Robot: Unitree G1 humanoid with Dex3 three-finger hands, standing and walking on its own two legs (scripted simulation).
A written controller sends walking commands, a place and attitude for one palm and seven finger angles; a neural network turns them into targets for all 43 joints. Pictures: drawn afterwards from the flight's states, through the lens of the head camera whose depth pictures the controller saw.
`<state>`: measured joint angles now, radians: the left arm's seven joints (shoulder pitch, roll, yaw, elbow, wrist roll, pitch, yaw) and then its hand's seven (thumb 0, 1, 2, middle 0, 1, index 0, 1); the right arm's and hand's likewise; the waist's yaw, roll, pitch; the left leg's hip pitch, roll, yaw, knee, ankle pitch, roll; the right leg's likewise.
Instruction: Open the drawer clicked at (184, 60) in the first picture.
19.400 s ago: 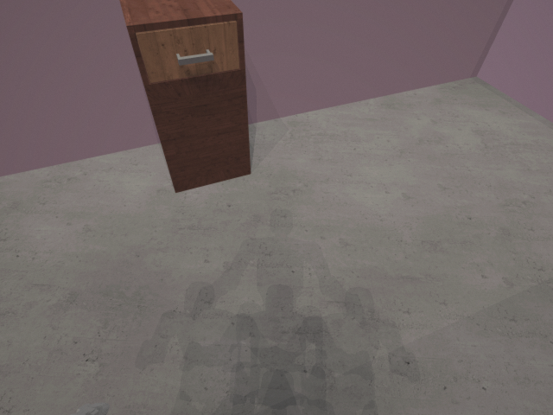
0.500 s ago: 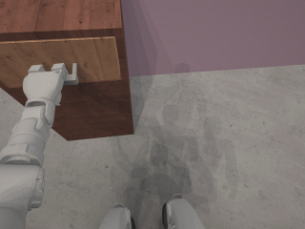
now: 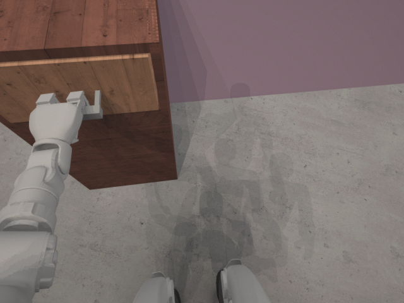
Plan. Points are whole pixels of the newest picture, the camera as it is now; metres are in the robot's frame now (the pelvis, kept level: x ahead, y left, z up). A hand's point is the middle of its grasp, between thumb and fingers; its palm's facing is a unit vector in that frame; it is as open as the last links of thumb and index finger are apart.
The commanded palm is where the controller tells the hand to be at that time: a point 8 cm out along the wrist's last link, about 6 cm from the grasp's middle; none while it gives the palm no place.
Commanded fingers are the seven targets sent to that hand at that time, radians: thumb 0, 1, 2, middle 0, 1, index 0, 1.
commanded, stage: pull the drawer open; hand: left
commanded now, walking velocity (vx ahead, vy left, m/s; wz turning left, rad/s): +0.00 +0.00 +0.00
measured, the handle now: (70, 106) +0.52 +0.26 -0.01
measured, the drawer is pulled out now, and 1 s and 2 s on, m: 0.01 0.11 0.24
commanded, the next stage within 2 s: none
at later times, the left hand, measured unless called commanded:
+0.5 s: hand (69, 154) +0.42 +0.25 -0.03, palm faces -0.07 -0.07 -1.00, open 5.9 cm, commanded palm +0.37 +0.25 +0.02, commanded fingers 0.00 0.90 0.90 -0.40 -1.35 -0.40 -1.35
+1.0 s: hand (67, 182) +0.36 +0.25 -0.03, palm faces -0.07 -0.07 -0.99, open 5.9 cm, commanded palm +0.32 +0.25 +0.02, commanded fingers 0.00 0.90 0.90 -0.40 -1.35 -0.40 -1.35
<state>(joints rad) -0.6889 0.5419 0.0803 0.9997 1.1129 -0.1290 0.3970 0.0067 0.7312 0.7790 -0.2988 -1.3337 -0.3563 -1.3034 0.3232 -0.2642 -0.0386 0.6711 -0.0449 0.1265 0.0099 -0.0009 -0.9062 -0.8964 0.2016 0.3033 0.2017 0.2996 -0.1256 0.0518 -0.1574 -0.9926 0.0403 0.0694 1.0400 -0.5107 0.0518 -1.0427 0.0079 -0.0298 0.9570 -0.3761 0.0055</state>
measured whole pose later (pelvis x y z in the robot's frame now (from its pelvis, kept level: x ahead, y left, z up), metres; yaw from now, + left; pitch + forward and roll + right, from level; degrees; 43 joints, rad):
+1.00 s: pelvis +0.04 +0.01 +0.02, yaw -1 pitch +21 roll -2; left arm -0.07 0.38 0.01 0.45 1.09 -0.03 0.47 0.01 0.73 0.79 -0.25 -1.34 -0.35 -1.28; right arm 0.24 -0.25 -0.05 0.59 -0.03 0.11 0.04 0.00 -0.91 -0.90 0.20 0.30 0.20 0.30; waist -0.04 0.04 -0.16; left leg -0.74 0.03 0.08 0.90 -0.53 0.05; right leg -0.80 0.01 -0.01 0.85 -0.40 0.01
